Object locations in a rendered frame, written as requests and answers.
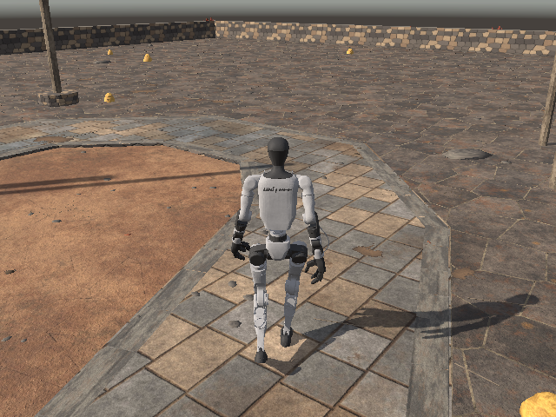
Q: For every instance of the robot head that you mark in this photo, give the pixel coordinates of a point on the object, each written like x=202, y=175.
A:
x=278, y=153

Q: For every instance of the right robot upper arm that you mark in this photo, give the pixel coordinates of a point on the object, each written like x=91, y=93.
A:
x=304, y=183

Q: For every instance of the robot right hand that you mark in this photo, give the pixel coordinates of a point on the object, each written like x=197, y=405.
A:
x=320, y=270

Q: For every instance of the robot right foot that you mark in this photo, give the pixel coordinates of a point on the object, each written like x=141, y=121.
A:
x=286, y=339

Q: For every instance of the left robot forearm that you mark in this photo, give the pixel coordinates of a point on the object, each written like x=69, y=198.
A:
x=239, y=229

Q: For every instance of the left robot upper arm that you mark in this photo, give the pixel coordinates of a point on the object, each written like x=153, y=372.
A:
x=250, y=183

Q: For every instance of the right robot forearm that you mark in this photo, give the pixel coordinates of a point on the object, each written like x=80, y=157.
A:
x=315, y=238

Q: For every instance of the robot left hand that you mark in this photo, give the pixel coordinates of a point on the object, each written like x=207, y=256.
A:
x=243, y=246

